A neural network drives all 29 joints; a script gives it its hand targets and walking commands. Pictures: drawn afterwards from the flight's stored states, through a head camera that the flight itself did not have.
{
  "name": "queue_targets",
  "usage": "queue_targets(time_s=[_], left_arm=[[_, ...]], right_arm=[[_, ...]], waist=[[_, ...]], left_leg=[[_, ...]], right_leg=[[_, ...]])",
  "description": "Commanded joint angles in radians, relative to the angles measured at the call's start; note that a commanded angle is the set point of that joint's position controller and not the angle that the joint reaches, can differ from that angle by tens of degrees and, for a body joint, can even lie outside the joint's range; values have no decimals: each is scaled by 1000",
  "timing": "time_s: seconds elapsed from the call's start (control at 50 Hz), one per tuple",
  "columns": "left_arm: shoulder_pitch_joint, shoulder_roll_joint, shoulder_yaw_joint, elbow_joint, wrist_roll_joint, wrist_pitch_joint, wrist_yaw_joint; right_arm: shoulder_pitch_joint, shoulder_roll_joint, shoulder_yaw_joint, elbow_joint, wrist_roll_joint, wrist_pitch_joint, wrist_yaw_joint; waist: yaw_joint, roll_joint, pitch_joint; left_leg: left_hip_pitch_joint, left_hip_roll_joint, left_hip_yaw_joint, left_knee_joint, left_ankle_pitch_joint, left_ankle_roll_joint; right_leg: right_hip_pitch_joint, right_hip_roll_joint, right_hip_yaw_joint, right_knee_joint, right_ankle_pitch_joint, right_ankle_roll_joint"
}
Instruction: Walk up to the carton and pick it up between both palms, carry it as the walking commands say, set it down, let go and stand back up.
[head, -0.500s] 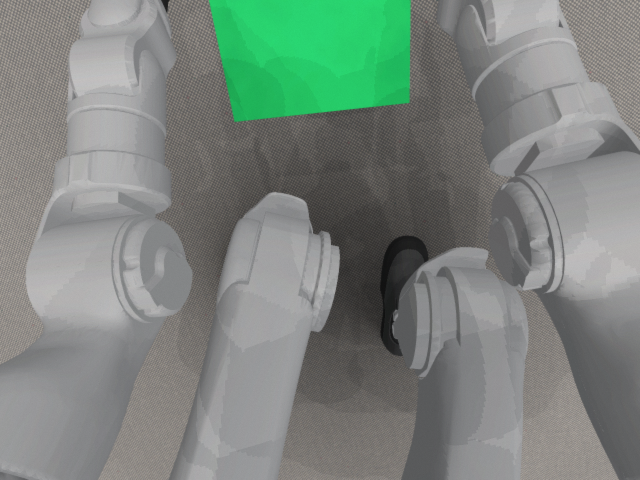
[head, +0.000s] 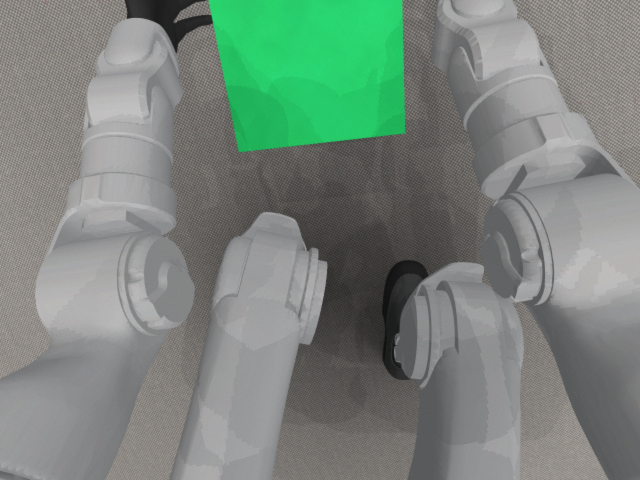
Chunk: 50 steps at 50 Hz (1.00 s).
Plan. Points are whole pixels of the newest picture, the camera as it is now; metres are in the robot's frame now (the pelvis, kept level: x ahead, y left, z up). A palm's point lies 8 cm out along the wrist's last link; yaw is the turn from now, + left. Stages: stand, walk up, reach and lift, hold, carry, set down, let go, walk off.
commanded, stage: set down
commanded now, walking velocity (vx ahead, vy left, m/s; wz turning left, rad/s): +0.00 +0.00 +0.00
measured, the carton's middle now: (309, 19) +0.53 +0.14 -0.28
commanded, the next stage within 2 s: none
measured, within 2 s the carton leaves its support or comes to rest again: rests again in 1.02 s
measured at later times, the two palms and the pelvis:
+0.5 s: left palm (155, 24) +0.47 +0.27 -0.19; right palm out of the picture +0.57 +0.00 -0.19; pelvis +0.00 +0.00 -0.01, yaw +0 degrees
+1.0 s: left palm (161, 24) +0.48 +0.27 -0.20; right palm out of the picture +0.57 +0.00 -0.20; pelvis +0.01 +0.00 -0.01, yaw +0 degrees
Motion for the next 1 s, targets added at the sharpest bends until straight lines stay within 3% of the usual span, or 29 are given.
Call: queue_targets(time_s=[0.0,0.04,0.06,0.08,0.14,0.18,0.2,0.22,0.24,0.26,0.32,0.34,0.36,0.4,0.42,0.46,0.54,0.56,0.6,0.62,0.64,0.66,0.68,0.72,0.8,0.86,0.88,0.9,0.98], left_arm=[[-562,-630,-324,-62,-71,-60,-223],[-620,-593,-303,-151,-66,-67,-210],[-594,-609,-292,-108,-69,-67,-215],[-589,-608,-302,-123,-63,-67,-214],[-574,-617,-310,-103,-67,-63,-213],[-622,-581,-295,-113,-73,-66,-207],[-575,-577,-280,-82,-51,-60,-220],[-587,-581,-271,-35,-60,-53,-226],[-599,-579,-290,-56,-55,-55,-224],[-607,-563,-272,-67,-63,-57,-229],[-583,-492,-253,-80,-25,-63,-212],[-589,-545,-265,-69,-65,-63,-222],[-586,-537,-255,-82,-59,-61,-227],[-516,-542,-269,-55,-28,-66,-219],[-506,-562,-278,-60,-33,-65,-222],[-558,-546,-249,-31,-62,-64,-228],[-471,-535,-245,-15,-32,-60,-228],[-489,-544,-229,-17,-24,-63,-234],[-532,-542,-236,-42,-61,-74,-236],[-478,-540,-251,-13,-33,-68,-235],[-510,-509,-245,-51,-31,-70,-240],[-506,-547,-263,-31,-37,-67,-236],[-488,-531,-261,-27,-29,-65,-232],[-519,-513,-260,-80,-61,-75,-226],[-517,-423,-223,-31,-27,-87,-209],[-449,-363,-218,-19,-41,-104,-186],[-468,-396,-222,-41,-54,-111,-184],[-486,-301,-198,-45,-72,-124,-170],[-453,-210,-200,21,-71,-140,-126]], right_arm=[[-437,811,147,-214,24,-62,228],[-428,805,123,-175,28,-52,233],[-436,804,149,-211,26,-52,231],[-430,805,137,-205,28,-57,235],[-438,764,126,-218,12,-61,227],[-489,767,145,-251,45,-65,232],[-378,780,113,-144,-3,-41,232],[-455,759,138,-188,-1,-43,234],[-424,770,122,-187,-1,-42,238],[-407,769,121,-175,-1,-39,236],[-397,763,113,-144,19,-39,248],[-405,759,126,-157,0,-39,240],[-404,721,123,-174,-5,-36,240],[-388,750,134,-156,17,-49,244],[-397,739,115,-171,14,-56,246],[-401,717,132,-171,1,-49,238],[-352,740,129,-151,13,-50,260],[-373,759,158,-184,10,-43,255],[-332,740,124,-149,-34,-42,247],[-329,740,132,-138,-13,-42,247],[-310,741,113,-141,-32,-38,251],[-317,724,97,-153,-18,-50,259],[-308,752,122,-113,-5,-42,265],[-361,703,137,-179,-10,-51,252],[-362,682,151,-173,11,-54,244],[-326,613,157,-196,24,-71,220],[-331,581,123,-204,12,-80,209],[-312,570,146,-191,12,-70,204],[-329,445,128,-200,30,-84,189]], waist=[[155,-49,-981],[135,-33,-985],[150,-108,-969],[146,-42,-956],[117,-64,-955],[153,-54,-946],[114,-63,-925],[153,-111,-911],[132,-55,-886],[118,-83,-924],[170,-40,-894],[114,-119,-873],[115,-113,-884],[172,-50,-889],[151,-10,-888],[120,-96,-899],[147,-43,-866],[194,-90,-874],[101,-136,-843],[120,-71,-885],[115,-116,-828],[101,-16,-837],[149,-18,-852],[113,-106,-862],[168,-52,-856],[163,-52,-916],[122,-23,-882],[127,-103,-938],[158,-18,-895]], left_leg=[[522,-65,65,-158,529,43],[502,-59,81,-139,520,46],[530,-63,49,-149,526,53],[533,-68,70,-145,511,49],[482,-62,80,-124,484,48],[481,-64,75,-136,453,56],[441,-66,78,-127,461,52],[426,-54,64,-140,385,55],[435,-56,70,-153,414,55],[464,-59,75,-144,409,62],[461,-49,80,-149,406,63],[427,-59,63,-139,382,67],[434,-59,72,-118,405,71],[488,-56,72,-129,467,60],[469,-60,66,-130,481,58],[441,-46,56,-115,451,58],[455,-52,71,-119,443,66],[432,-51,60,-119,440,73],[369,-44,59,-88,449,66],[423,-46,62,-105,449,62],[395,-50,52,-118,450,65],[498,-46,52,-114,492,60],[477,-47,57,-108,495,52],[465,-48,41,-97,492,60],[475,-48,69,-102,491,48],[461,-43,55,-85,530,43],[464,-52,67,-86,541,42],[493,-35,51,-77,530,46],[542,-34,59,-99,546,27]], right_leg=[[345,35,-63,-110,331,-56],[311,33,-48,-114,312,-62],[290,39,-74,-99,294,-49],[290,36,-62,-109,283,-51],[307,35,-63,-91,283,-61],[327,25,-40,-110,278,-54],[335,23,-47,-107,304,-56],[361,9,-46,-110,237,-53],[313,31,-48,-117,257,-56],[310,40,-56,-114,250,-53],[295,26,-52,-103,245,-49],[311,30,-66,-97,239,-47],[311,29,-58,-93,257,-50],[295,29,-57,-85,283,-45],[304,22,-41,-91,303,-57],[315,11,-59,-85,296,-45],[301,23,-50,-87,274,-47],[338,5,-25,-88,302,-48],[345,7,-36,-84,330,-57],[354,14,-56,-67,324,-44],[298,24,-65,-71,318,-45],[241,29,-58,-70,282,-53],[276,16,-51,-75,302,-50],[291,12,-65,-62,298,-45],[285,18,-48,-77,295,-37],[362,1,-55,-35,362,-33],[324,12,-53,-62,359,-40],[377,0,-49,-44,358,-37],[298,-8,-55,-60,297,-29]])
